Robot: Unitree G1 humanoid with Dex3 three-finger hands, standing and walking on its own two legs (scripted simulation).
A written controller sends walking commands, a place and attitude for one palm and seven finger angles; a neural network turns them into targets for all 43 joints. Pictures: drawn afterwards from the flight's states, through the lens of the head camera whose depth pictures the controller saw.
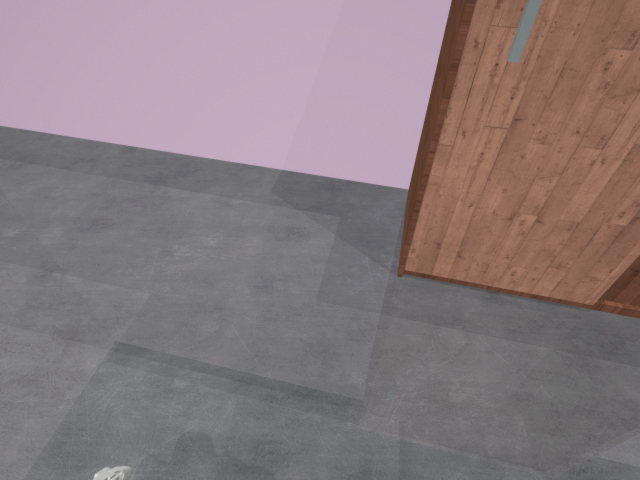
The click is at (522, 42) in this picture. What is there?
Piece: wardrobe's sliding door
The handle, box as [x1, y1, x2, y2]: [507, 0, 541, 61]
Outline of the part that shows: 541,0 527,0 514,39 509,48 509,53 507,57 509,61 518,61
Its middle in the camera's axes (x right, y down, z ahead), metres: +0.44 -0.48 +0.82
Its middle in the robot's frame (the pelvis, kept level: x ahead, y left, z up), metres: +0.97 -0.39 +0.22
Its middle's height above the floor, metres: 0.99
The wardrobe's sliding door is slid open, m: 0.00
